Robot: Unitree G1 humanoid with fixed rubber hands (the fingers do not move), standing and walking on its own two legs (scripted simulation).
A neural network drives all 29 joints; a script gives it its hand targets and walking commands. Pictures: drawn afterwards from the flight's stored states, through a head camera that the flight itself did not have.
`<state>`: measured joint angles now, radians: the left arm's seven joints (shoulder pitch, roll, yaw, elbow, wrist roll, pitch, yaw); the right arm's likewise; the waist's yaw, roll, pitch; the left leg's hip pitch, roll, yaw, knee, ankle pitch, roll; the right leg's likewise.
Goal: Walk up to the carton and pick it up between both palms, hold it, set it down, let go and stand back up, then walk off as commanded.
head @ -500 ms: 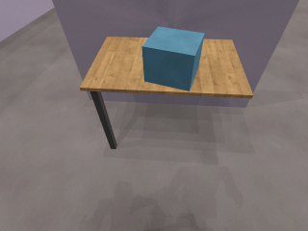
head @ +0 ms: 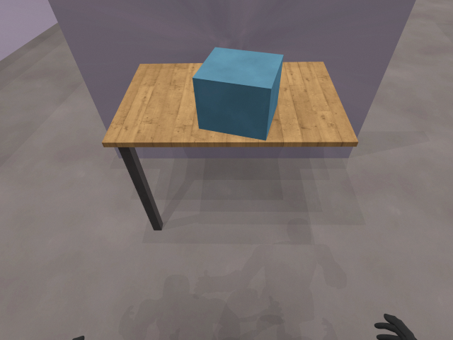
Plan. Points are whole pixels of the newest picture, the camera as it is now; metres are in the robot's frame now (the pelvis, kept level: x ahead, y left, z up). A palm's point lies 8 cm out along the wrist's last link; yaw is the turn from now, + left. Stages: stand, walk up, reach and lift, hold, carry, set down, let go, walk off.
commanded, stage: walk off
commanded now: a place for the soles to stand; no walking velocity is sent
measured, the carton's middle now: (239, 92) +0.87 -0.04 -0.04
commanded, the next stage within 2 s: stand in 0.14 s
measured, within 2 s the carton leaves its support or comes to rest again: neither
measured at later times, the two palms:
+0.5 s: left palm out of the picture +0.08 +0.29 -0.10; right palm out of the picture +0.08 -0.30 -0.10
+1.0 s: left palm out of the picture +0.07 +0.31 -0.10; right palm out of the picture +0.11 -0.29 -0.10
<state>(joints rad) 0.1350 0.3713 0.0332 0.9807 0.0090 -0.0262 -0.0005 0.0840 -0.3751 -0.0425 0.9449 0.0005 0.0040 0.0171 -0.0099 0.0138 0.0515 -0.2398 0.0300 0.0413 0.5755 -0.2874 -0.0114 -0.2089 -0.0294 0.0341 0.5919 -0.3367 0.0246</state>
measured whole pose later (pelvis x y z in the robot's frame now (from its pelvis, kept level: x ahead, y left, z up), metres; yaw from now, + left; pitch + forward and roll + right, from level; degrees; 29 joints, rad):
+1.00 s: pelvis +0.01 +0.01 +0.02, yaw +1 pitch -2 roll +0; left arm 0.11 0.36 -0.01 1.12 0.01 -0.02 -0.01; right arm 0.05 -0.38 0.01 1.12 0.00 -0.02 0.01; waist 0.01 0.00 0.06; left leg -0.12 0.01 0.03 0.34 -0.17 -0.01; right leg -0.07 -0.04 0.01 0.32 -0.21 0.04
